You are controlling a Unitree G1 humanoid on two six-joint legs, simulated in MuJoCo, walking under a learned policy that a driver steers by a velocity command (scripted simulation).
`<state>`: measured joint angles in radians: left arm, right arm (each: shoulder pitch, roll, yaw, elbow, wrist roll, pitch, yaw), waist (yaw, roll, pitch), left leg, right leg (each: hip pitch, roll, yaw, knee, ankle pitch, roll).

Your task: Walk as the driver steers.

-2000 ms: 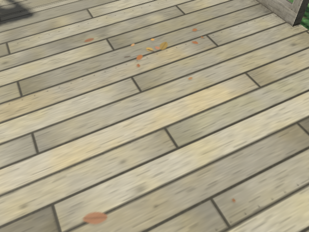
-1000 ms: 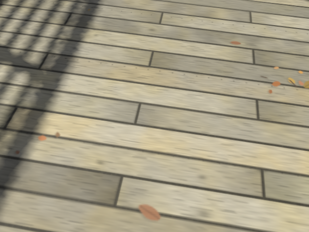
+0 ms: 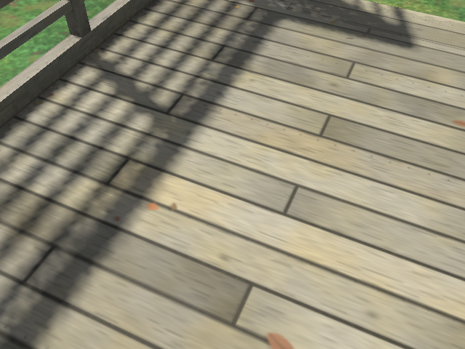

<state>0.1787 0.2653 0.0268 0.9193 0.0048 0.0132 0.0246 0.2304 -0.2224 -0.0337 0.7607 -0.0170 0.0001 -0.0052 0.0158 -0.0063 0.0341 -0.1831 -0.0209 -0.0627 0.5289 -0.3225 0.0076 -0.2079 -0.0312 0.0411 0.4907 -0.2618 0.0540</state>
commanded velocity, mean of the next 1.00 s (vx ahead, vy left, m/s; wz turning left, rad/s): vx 0.17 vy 0.00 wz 0.01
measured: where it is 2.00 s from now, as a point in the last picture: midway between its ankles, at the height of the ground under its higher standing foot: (254, 257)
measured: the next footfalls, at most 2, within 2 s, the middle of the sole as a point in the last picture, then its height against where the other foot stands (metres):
left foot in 1.14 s outside the picture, level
right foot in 1.68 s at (289, 285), level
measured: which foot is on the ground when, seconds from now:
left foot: down 0.00-0.68, up 0.70-1.00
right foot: down 0.00-1.00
